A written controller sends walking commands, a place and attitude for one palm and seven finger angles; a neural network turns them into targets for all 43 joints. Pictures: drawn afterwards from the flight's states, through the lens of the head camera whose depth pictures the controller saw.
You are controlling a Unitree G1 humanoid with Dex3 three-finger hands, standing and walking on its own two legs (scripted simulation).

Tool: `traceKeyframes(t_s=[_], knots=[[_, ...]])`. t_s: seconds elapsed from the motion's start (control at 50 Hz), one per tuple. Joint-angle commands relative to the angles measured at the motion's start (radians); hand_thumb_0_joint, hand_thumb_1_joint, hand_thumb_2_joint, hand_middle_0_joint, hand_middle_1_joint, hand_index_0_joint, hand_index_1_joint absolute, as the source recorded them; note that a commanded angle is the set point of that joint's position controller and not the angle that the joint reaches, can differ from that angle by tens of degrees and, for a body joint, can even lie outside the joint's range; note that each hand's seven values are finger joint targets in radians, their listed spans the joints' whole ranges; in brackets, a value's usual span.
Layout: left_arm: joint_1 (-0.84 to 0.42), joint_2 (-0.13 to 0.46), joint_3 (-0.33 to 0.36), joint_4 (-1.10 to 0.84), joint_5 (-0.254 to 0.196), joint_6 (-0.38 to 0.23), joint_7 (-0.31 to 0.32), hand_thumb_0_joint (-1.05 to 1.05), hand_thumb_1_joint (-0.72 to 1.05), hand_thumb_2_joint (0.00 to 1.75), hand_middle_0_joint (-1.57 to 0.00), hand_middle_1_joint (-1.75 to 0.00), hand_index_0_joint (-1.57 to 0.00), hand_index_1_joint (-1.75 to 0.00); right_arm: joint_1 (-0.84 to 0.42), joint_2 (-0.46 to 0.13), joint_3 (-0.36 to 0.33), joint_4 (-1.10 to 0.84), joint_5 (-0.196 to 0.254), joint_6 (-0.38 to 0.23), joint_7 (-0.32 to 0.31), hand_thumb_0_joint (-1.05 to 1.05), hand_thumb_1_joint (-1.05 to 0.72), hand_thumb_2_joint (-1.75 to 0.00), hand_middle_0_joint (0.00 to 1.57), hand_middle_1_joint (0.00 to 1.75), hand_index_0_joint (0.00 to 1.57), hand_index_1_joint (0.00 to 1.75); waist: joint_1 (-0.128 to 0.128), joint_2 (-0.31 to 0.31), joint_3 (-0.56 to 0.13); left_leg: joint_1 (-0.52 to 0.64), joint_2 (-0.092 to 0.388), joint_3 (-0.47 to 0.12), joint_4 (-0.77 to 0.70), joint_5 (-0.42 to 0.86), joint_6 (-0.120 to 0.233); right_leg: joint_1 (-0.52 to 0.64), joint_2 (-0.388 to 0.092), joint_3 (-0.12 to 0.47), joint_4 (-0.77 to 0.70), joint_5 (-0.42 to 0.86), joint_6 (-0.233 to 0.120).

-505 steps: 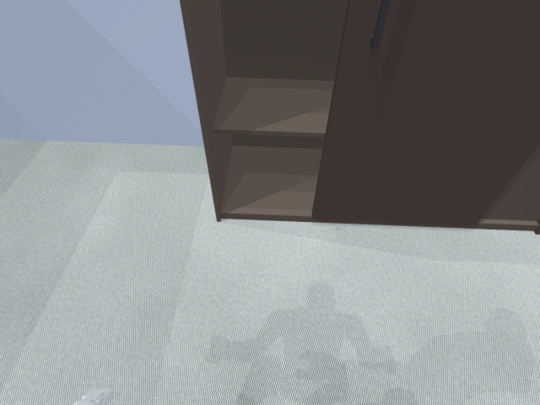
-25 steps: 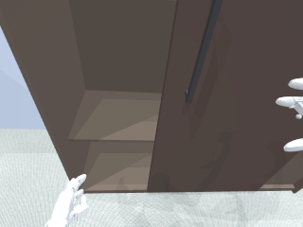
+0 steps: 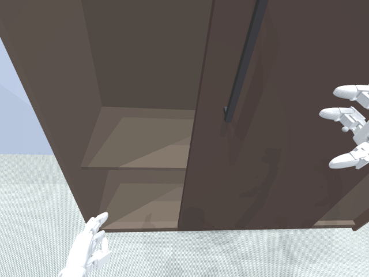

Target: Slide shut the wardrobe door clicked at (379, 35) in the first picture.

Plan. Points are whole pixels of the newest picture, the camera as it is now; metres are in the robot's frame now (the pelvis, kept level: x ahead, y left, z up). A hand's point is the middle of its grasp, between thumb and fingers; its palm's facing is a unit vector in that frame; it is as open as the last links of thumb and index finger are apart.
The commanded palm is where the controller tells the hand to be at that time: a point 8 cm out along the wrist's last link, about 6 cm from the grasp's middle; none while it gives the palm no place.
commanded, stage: move the hooked fingers beside the handle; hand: right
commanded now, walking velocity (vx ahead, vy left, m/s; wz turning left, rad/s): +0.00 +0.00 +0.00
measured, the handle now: (241, 63) +0.52 -0.12 +0.25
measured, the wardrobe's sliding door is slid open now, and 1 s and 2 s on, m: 0.44 0.44 0.44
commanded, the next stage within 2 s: none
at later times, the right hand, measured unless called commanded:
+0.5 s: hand (318, 112) +0.36 -0.24 +0.24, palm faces +0.00 +1.00 -0.06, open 14.0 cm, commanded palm +0.34 -0.28 +0.23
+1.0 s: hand (286, 94) +0.43 -0.20 +0.24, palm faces -0.01 +1.00 -0.03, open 14.0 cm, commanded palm +0.41 -0.25 +0.23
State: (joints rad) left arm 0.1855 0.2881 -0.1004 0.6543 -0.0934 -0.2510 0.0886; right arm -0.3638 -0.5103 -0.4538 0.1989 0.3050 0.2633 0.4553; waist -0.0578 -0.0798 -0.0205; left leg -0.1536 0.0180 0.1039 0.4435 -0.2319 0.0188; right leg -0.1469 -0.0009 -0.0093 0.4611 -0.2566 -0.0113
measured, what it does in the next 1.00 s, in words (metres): stands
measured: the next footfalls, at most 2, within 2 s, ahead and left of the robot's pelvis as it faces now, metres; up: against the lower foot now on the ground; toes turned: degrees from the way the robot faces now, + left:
none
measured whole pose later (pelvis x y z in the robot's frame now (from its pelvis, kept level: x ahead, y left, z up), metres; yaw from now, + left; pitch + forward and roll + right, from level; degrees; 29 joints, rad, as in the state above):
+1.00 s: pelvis +0.01 -0.01 +0.00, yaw +2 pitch +0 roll +0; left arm 0.24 0.29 -0.07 0.69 -0.08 -0.18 0.09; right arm -0.71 -0.43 -0.33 0.57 0.20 0.21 0.28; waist 0.01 -0.06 -0.03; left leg -0.19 0.02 0.07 0.42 -0.22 0.01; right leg -0.17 0.00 -0.04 0.42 -0.25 -0.02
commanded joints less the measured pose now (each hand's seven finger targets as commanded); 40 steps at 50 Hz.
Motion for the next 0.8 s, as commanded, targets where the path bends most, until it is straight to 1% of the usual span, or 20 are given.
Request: traceKeyframes(t_s=[0.0, 0.04, 0.08, 0.1, 0.14, 0.2, 0.26, 0.28, 0.34, 0.38, 0.44, 0.5, 0.52, 0.58, 0.6, 0.62, 0.68, 0.72, 0.74, 0.78], knots=[[-0.154, 0.105, 0.046, -0.168, 0.003, -0.053, -0.001, 0.0, 0.9, 0.9, -0.2, -0.3, -0.2, -0.3, -0.362, -0.314, -0.111, -0.153, 0.015, -0.06, -0.025, 0.0, 0.5, -0.3, 0.3, 1.2, 0.3, 1.2, 0.0, 0.023, -0.184, 0.037, -0.008, -0.057, -0.067, 0.189, 0.01, 0.024, 0.016, 0.053, -0.07, 0.181, -0.02], [-0.159, 0.099, 0.046, -0.184, 0.002, -0.049, -0.005, 0.0, 0.9, 0.9, -0.2, -0.3, -0.2, -0.3, -0.375, -0.289, -0.09, -0.202, 0.01, -0.057, -0.033, 0.0, 0.5, -0.3, 0.3, 1.2, 0.3, 1.2, -0.001, -0.015, -0.221, 0.044, -0.009, -0.05, -0.052, 0.22, 0.013, 0.05, 0.016, 0.049, -0.071, 0.215, -0.018], [-0.147, 0.099, 0.047, -0.174, 0.003, -0.042, -0.007, 0.0, 0.9, 0.9, -0.2, -0.3, -0.2, -0.3, -0.369, -0.267, -0.072, -0.149, 0.012, -0.053, -0.041, 0.0, 0.5, -0.3, 0.3, 1.2, 0.3, 1.2, 0.007, 0.045, -0.192, 0.032, -0.011, -0.052, -0.061, 0.216, 0.009, 0.034, 0.01, 0.049, -0.066, 0.209, -0.018], [-0.147, 0.106, 0.051, -0.169, 0.001, -0.04, -0.006, 0.0, 0.9, 0.9, -0.2, -0.3, -0.2, -0.3, -0.398, -0.287, -0.088, -0.152, 0.008, -0.057, -0.047, 0.0, 0.5, -0.3, 0.3, 1.2, 0.3, 1.2, 0.01, 0.046, -0.192, 0.029, -0.012, -0.051, -0.063, 0.214, 0.007, 0.037, 0.01, 0.045, -0.069, 0.202, -0.02], [-0.152, 0.1, 0.05, -0.18, 0.001, -0.042, -0.004, 0.0, 0.9, 0.9, -0.2, -0.3, -0.2, -0.3, -0.421, -0.263, -0.062, -0.181, 0.003, -0.06, -0.053, 0.0, 0.5, -0.3, 0.3, 1.2, 0.3, 1.2, 0.008, -0.01, -0.216, 0.023, -0.012, -0.053, -0.055, 0.215, 0.011, 0.062, 0.013, 0.047, -0.071, 0.209, -0.018], [-0.139, 0.105, 0.054, -0.171, 0.003, -0.036, -0.001, 0.0, 0.9, 0.9, -0.2, -0.3, -0.2, -0.3, -0.436, -0.283, -0.08, -0.145, -0.004, -0.062, -0.07, 0.0, 0.5, -0.3, 0.3, 1.2, 0.3, 1.2, 0.012, 0.033, -0.212, 0.03, -0.012, -0.054, -0.063, 0.206, 0.009, 0.047, 0.011, 0.048, -0.074, 0.199, -0.02], [-0.136, 0.106, 0.055, -0.172, 0.003, -0.03, 0.001, 0.0, 0.9, 0.9, -0.2, -0.3, -0.2, -0.3, -0.465, -0.291, -0.081, -0.139, -0.013, -0.066, -0.074, 0.0, 0.5, -0.3, 0.3, 1.2, 0.3, 1.2, 0.011, 0.007, -0.237, 0.043, -0.011, -0.052, -0.054, 0.242, 0.011, 0.06, 0.011, 0.043, -0.074, 0.235, -0.019], [-0.139, 0.1, 0.053, -0.17, 0.003, -0.028, 0.001, 0.0, 0.9, 0.9, -0.2, -0.3, -0.2, -0.3, -0.495, -0.25, -0.034, -0.15, -0.015, -0.073, -0.075, 0.0, 0.5, -0.3, 0.3, 1.2, 0.3, 1.2, 0.021, -0.004, -0.226, 0.036, -0.009, -0.055, -0.061, 0.229, 0.012, 0.063, 0.01, 0.042, -0.073, 0.227, -0.017], [-0.13, 0.101, 0.055, -0.165, 0.003, -0.034, 0.003, 0.0, 0.9, 0.9, -0.2, -0.3, -0.2, -0.3, -0.533, -0.22, -0.008, -0.139, -0.018, -0.082, -0.082, 0.0, 0.5, -0.3, 0.3, 1.2, 0.3, 1.2, 0.03, -0.011, -0.242, 0.017, -0.014, -0.052, -0.058, 0.234, 0.013, 0.097, 0.009, 0.05, -0.075, 0.234, -0.017], [-0.121, 0.102, 0.056, -0.155, 0.003, -0.029, 0.004, 0.0, 0.9, 0.9, -0.2, -0.3, -0.2, -0.3, -0.541, -0.202, 0.015, -0.101, -0.021, -0.081, -0.087, 0.0, 0.5, -0.3, 0.3, 1.2, 0.3, 1.2, 0.034, 0.015, -0.21, 0.005, -0.016, -0.05, -0.067, 0.214, 0.013, 0.082, 0.005, 0.052, -0.08, 0.219, -0.016], [-0.118, 0.105, 0.057, -0.148, 0.003, -0.026, 0.006, 0.0, 0.9, 0.9, -0.2, -0.3, -0.2, -0.3, -0.587, -0.19, 0.029, -0.068, -0.029, -0.073, -0.105, 0.0, 0.5, -0.3, 0.3, 1.2, 0.3, 1.2, 0.038, 0.018, -0.219, 0.002, -0.013, -0.05, -0.064, 0.208, 0.012, 0.08, 0.008, 0.054, -0.085, 0.206, -0.014], [-0.118, 0.105, 0.057, -0.148, 0.004, -0.018, 0.004, 0.0, 0.9, 0.9, -0.2, -0.3, -0.2, -0.3, -0.603, -0.197, 0.025, -0.059, -0.04, -0.072, -0.127, 0.0, 0.5, -0.3, 0.3, 1.2, 0.3, 1.2, 0.032, 0.005, -0.226, 0.012, -0.011, -0.052, -0.063, 0.218, 0.015, 0.078, 0.006, 0.053, -0.086, 0.224, -0.011], [-0.114, 0.105, 0.056, -0.144, 0.004, -0.015, 0.005, 0.0, 0.9, 0.9, -0.2, -0.3, -0.2, -0.3, -0.63, -0.185, 0.041, -0.043, -0.043, -0.071, -0.133, 0.0, 0.5, -0.3, 0.3, 1.2, 0.3, 1.2, 0.04, 0.033, -0.229, 0.009, -0.012, -0.051, -0.062, 0.221, 0.014, 0.08, 0.004, 0.056, -0.087, 0.225, -0.012], [-0.102, 0.109, 0.061, -0.136, 0.006, -0.007, 0.007, 0.0, 0.9, 0.9, -0.2, -0.3, -0.2, -0.3, -0.663, -0.205, 0.028, -0.003, -0.054, -0.08, -0.151, 0.0, 0.5, -0.3, 0.3, 1.2, 0.3, 1.2, 0.04, 0.06, -0.231, 0.016, -0.012, -0.052, -0.066, 0.217, 0.013, 0.072, 0.001, 0.052, -0.085, 0.227, -0.014], [-0.104, 0.107, 0.062, -0.144, 0.009, -0.009, 0.006, 0.0, 0.9, 0.9, -0.2, -0.3, -0.2, -0.3, -0.664, -0.218, 0.01, -0.015, -0.057, -0.086, -0.157, 0.0, 0.5, -0.3, 0.3, 1.2, 0.3, 1.2, 0.033, 0.045, -0.271, 0.037, -0.01, -0.058, -0.058, 0.252, 0.013, 0.085, 0.005, 0.048, -0.081, 0.254, -0.016], [-0.106, 0.103, 0.06, -0.147, 0.008, -0.007, 0.006, 0.0, 0.9, 0.9, -0.2, -0.3, -0.2, -0.3, -0.674, -0.202, 0.03, -0.021, -0.062, -0.088, -0.156, 0.0, 0.5, -0.3, 0.3, 1.2, 0.3, 1.2, 0.034, 0.007, -0.286, 0.041, -0.008, -0.06, -0.054, 0.27, 0.015, 0.097, 0.005, 0.042, -0.078, 0.273, -0.014], [-0.084, 0.109, 0.063, -0.132, 0.009, 0.005, 0.006, 0.0, 0.9, 0.9, -0.2, -0.3, -0.2, -0.3, -0.673, -0.217, 0.017, 0.065, -0.065, -0.093, -0.161, 0.0, 0.5, -0.3, 0.3, 1.2, 0.3, 1.2, 0.04, 0.064, -0.251, 0.039, -0.01, -0.058, -0.062, 0.272, 0.013, 0.066, 0.001, 0.039, -0.078, 0.264, -0.015], [-0.082, 0.109, 0.064, -0.135, 0.007, 0.007, 0.007, 0.0, 0.9, 0.9, -0.2, -0.3, -0.2, -0.3, -0.714, -0.208, 0.032, 0.068, -0.07, -0.098, -0.162, 0.0, 0.5, -0.3, 0.3, 1.2, 0.3, 1.2, 0.045, 0.036, -0.249, 0.034, -0.009, -0.059, -0.06, 0.286, 0.015, 0.072, 0.001, 0.037, -0.081, 0.274, -0.016], [-0.078, 0.108, 0.065, -0.139, 0.006, 0.005, 0.006, 0.0, 0.9, 0.9, -0.2, -0.3, -0.2, -0.3, -0.732, -0.175, 0.065, 0.063, -0.073, -0.1, -0.159, 0.0, 0.5, -0.3, 0.3, 1.2, 0.3, 1.2, 0.052, 0.036, -0.265, 0.027, -0.01, -0.059, -0.055, 0.29, 0.014, 0.09, 0.0, 0.038, -0.079, 0.285, -0.016], [-0.068, 0.11, 0.069, -0.13, 0.008, 0.009, 0.006, 0.0, 0.9, 0.9, -0.2, -0.3, -0.2, -0.3, -0.74, -0.174, 0.067, 0.092, -0.074, -0.106, -0.166, 0.0, 0.5, -0.3, 0.3, 1.2, 0.3, 1.2, 0.055, 0.048, -0.265, 0.029, -0.01, -0.061, -0.06, 0.293, 0.014, 0.084, -0.001, 0.035, -0.072, 0.284, -0.018]])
